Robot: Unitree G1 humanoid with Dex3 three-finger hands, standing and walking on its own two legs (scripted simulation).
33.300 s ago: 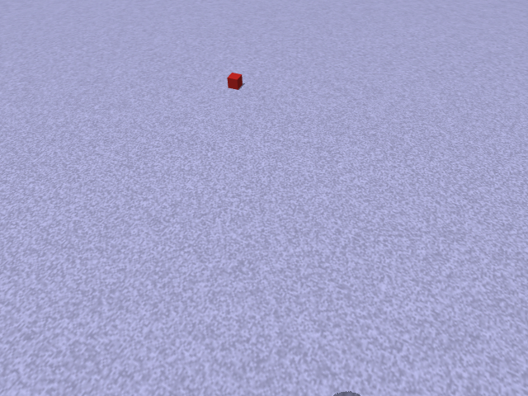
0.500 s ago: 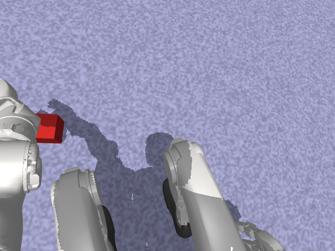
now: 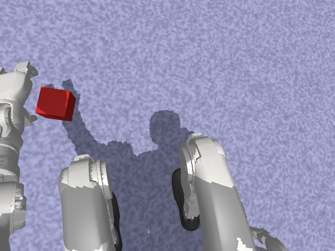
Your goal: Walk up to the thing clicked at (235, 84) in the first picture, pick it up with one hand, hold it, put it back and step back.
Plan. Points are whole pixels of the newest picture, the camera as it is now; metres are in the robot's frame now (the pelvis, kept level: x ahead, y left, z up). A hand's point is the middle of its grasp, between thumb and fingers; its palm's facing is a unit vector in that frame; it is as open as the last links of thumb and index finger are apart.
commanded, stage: home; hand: left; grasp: from above
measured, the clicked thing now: (57, 105) +0.50 +0.25 -0.31
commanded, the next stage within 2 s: none
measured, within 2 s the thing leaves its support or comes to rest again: neither
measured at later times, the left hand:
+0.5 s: hand out of the picture +0.30 +0.23 +0.07, palm faces -0.26 -0.71 -0.65, open 7.8 cm
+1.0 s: hand out of the picture +0.24 +0.19 +0.28, palm faces +0.14 -0.96 -0.24, open 7.4 cm
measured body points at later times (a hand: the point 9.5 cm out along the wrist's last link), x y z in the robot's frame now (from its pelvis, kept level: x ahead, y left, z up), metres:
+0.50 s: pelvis +0.01 +0.00 +0.17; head +0.16 +0.03 +0.59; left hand +0.32 +0.27 +0.11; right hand +0.24 -0.23 +0.07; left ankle +0.08 +0.12 -0.32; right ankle +0.11 -0.14 -0.32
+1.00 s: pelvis +0.07 -0.01 +0.34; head +0.11 +0.01 +0.79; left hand +0.23 +0.24 +0.30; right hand +0.23 -0.24 +0.27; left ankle +0.07 +0.12 -0.32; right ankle +0.11 -0.14 -0.32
